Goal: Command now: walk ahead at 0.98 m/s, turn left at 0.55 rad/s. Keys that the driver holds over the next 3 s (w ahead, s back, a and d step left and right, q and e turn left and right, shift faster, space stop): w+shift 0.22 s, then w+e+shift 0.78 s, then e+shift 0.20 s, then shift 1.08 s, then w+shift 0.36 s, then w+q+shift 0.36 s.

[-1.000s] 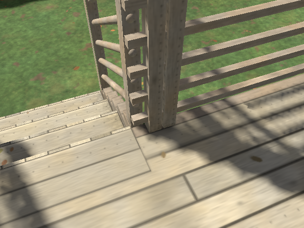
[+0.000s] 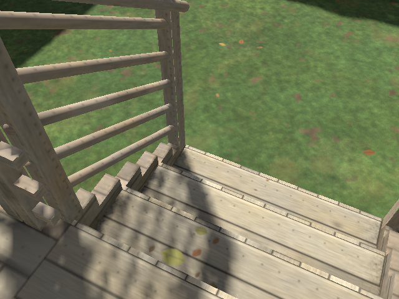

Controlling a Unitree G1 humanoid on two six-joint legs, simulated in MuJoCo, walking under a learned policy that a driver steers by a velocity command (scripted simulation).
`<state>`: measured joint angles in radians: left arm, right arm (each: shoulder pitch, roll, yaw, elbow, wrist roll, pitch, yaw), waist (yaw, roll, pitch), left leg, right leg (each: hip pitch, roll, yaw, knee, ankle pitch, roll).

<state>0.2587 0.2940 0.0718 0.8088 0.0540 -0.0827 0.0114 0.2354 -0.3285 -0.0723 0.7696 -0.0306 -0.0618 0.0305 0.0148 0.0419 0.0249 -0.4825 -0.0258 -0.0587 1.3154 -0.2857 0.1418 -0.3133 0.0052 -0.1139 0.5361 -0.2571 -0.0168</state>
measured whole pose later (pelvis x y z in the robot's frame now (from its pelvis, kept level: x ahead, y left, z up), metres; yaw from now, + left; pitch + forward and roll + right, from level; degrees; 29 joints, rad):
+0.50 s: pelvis +0.43 +0.04 +0.00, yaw -2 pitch -1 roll +0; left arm 0.30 0.32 0.07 0.75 0.02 0.06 -0.10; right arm 0.36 -0.32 -0.06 0.86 -0.01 -0.05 -0.06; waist 0.04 -0.04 0.07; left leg -0.20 0.00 0.15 0.56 -0.35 0.07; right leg -0.61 -0.04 0.03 1.27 -0.24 -0.02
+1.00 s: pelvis +0.78 -0.03 -0.22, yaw -28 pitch -1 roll +0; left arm 0.54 0.23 0.02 0.95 0.01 -0.07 0.00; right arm 0.06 -0.21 -0.02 0.82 -0.05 -0.06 -0.02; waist 0.09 0.03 0.03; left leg -0.71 0.08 -0.15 0.98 0.18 -0.03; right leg -0.18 0.20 0.13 0.91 -0.68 -0.15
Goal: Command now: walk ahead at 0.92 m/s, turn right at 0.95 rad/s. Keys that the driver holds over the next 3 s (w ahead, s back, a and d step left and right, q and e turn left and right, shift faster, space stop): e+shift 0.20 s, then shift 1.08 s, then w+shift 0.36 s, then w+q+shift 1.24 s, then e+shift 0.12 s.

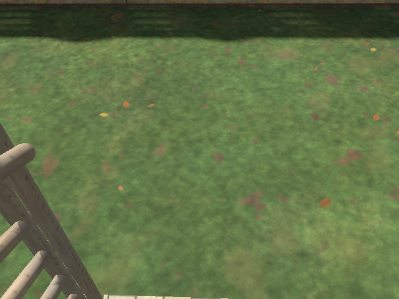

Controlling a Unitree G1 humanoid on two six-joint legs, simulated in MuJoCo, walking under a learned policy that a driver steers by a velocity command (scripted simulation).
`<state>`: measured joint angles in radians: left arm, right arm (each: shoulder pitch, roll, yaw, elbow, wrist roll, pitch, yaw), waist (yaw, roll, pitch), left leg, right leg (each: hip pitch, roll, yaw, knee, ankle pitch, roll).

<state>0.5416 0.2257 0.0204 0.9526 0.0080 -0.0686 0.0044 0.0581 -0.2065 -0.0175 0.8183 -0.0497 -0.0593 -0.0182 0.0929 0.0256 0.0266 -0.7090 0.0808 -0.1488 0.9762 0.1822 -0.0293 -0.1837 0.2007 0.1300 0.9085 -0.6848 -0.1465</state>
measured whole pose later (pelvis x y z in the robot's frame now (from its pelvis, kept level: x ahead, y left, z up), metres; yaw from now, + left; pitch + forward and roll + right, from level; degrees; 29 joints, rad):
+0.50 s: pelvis +0.31 +0.04 -0.24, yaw -18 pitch +2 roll +5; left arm -0.02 0.29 -0.01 0.78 0.13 -0.06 -0.09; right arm 0.63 -0.20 0.05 0.84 -0.06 -0.11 0.00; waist -0.20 -0.05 -0.01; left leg -0.31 -0.04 0.16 1.22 -0.92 0.01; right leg -0.74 -0.10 0.01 0.66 0.46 0.01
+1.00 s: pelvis +0.46 +0.02 -0.30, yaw -22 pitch +2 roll +0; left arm 0.24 0.28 0.01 0.84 0.00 -0.06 -0.05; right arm 0.26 -0.25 0.01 0.87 0.00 -0.02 0.06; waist -0.01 0.01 0.00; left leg -0.36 0.02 0.00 0.74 -0.41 -0.01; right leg -0.43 -0.02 -0.03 0.73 -0.34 0.00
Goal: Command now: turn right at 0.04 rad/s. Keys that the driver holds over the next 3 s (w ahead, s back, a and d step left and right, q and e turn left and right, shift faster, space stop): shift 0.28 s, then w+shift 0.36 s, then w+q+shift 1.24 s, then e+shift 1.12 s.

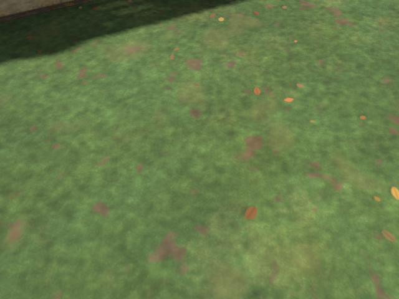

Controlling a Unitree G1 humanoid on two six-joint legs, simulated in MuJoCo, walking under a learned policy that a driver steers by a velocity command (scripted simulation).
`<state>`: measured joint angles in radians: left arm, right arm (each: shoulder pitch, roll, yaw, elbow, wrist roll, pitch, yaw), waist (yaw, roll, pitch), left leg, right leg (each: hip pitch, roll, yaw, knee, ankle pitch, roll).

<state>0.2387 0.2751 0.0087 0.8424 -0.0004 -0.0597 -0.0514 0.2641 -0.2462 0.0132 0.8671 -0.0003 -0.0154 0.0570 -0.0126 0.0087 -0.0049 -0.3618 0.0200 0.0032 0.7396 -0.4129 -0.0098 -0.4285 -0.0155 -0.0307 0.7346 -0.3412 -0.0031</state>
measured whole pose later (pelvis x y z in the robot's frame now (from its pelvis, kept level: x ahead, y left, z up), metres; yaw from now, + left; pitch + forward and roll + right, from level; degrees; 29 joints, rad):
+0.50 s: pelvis +0.07 +0.00 +0.02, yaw +0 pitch +0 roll +0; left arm 0.31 0.27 0.01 0.85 0.10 -0.09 -0.04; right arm 0.32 -0.26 -0.02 0.85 -0.05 -0.10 0.01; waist -0.04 0.03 -0.02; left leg -0.10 0.01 0.02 0.53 -0.44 0.10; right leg -0.41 -0.04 -0.05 0.86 -0.47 -0.09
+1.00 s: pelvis +0.36 -0.08 -0.08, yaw +9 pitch -1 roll -2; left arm 0.53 0.19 0.03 1.05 0.05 -0.13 0.03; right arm 0.00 -0.25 -0.04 0.90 -0.04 -0.03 0.08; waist 0.08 0.06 0.07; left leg -0.57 0.00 0.09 0.61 0.42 0.11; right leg 0.02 0.06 -0.29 0.93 -0.91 -0.08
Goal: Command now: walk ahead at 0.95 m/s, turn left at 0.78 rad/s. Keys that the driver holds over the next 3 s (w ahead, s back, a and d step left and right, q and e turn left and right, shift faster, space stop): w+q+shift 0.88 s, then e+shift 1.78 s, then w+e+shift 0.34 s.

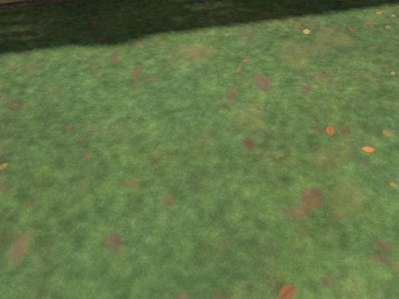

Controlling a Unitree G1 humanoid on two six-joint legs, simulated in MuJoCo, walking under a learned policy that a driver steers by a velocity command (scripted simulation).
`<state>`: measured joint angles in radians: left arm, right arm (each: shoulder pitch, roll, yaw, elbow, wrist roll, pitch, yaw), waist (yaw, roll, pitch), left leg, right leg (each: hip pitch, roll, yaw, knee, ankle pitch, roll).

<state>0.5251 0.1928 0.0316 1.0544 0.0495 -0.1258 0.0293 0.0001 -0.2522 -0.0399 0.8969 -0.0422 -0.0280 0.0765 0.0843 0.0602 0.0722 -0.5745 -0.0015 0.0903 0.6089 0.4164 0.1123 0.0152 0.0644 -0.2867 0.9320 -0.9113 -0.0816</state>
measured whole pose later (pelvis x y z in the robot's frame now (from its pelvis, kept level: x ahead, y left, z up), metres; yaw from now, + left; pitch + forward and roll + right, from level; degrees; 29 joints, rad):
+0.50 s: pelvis +0.46 -0.02 -0.09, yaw +28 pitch +0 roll -1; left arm 0.17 0.21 0.05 0.82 0.05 -0.08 0.01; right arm 0.26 -0.33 -0.09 0.84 -0.02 -0.05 0.03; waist -0.01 0.06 0.00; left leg -0.46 -0.06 -0.04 1.42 -0.37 0.15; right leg -0.37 -0.07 -0.01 0.69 -0.30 0.07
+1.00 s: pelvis +0.79 +0.23 -0.08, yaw +54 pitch +0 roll +1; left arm 0.13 0.22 0.02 0.70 0.04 -0.08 0.00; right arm 0.32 -0.29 -0.06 0.82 -0.02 -0.03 0.00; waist -0.01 0.00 0.10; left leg -0.23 -0.20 0.05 0.50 -0.19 0.20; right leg -0.57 -0.13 0.04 1.28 -0.34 0.03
